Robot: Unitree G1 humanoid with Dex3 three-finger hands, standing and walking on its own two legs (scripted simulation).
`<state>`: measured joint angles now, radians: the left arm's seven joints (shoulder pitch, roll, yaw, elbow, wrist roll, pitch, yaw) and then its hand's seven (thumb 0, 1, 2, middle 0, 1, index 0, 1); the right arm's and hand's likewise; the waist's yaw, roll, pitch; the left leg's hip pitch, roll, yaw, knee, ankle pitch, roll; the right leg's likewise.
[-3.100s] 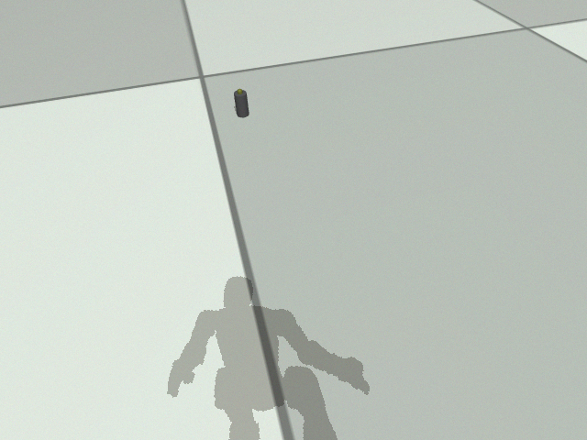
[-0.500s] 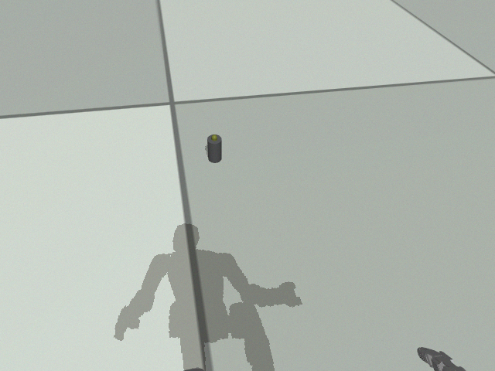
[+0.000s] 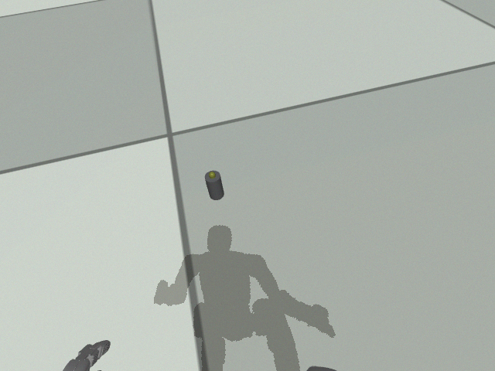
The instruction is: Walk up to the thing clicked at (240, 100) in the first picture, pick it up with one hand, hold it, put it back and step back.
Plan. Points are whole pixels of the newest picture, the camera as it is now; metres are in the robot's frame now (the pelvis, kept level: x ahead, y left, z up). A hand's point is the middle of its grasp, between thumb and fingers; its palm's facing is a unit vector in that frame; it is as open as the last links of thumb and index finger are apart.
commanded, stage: walk up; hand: left
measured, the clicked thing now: (214, 184) +1.04 +0.23 -0.68
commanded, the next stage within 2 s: none
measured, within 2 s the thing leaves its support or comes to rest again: neither
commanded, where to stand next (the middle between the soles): +0.70 +0.01 m, yaw +2 degrees
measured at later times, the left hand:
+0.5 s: hand (107, 335) +0.22 +0.31 -0.16, palm faces -0.02 -0.95 -0.32, open 7.4 cm
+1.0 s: hand (149, 225) +0.45 +0.26 -0.11, palm faces +0.01 -0.91 -0.42, open 7.4 cm
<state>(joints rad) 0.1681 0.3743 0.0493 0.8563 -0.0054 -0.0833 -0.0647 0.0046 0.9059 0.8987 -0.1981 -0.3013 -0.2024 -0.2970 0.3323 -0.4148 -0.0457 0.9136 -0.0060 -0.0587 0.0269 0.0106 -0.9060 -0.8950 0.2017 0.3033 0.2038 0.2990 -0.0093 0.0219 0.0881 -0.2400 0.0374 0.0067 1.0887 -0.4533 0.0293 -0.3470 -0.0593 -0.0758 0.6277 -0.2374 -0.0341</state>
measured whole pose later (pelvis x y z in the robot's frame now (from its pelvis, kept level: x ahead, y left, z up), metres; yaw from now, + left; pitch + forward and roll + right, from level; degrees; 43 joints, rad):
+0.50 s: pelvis +0.19 +0.04 +0.00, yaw +2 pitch -4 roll -2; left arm 0.33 0.43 0.04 0.90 0.01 -0.03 -0.04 0.01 0.91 0.90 -0.20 -0.30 -0.20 -0.30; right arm 0.25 -0.38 -0.06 0.85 -0.02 -0.09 0.05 0.01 -0.90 -0.89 0.20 0.30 0.21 0.30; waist 0.00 -0.05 0.09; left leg -0.33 0.04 0.07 0.60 -0.21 0.04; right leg -0.34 -0.02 0.00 1.11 -0.45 -0.05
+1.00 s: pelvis +0.37 -0.02 +0.01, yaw +1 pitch -3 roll +2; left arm 0.25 0.38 0.05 0.88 0.00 -0.09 -0.05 0.00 0.91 0.90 -0.20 -0.30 -0.20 -0.30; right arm 0.33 -0.43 -0.05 0.90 -0.01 -0.05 0.03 0.01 -0.91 -0.90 0.20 0.30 0.20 0.30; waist 0.01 0.05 0.08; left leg -0.32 0.01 0.00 1.04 -0.45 0.04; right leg -0.30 -0.06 -0.05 0.58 -0.24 -0.01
